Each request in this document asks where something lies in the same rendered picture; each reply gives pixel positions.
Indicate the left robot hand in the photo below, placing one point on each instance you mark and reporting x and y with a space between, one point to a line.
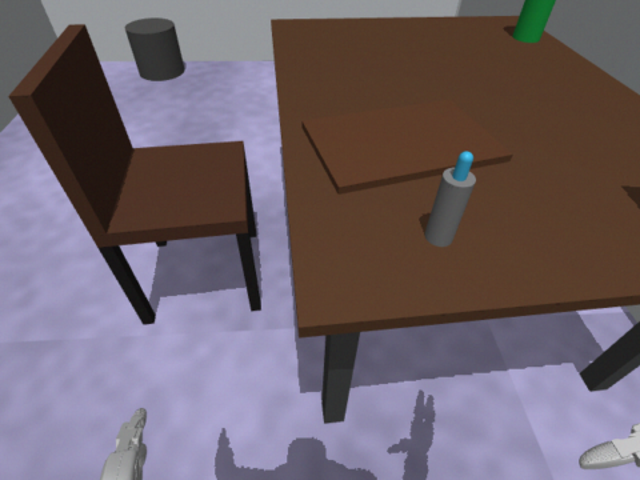
129 457

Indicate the right robot hand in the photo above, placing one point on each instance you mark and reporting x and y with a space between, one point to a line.
615 453

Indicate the chair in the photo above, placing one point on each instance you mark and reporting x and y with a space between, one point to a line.
127 195

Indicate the table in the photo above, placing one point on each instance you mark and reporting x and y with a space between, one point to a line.
556 229

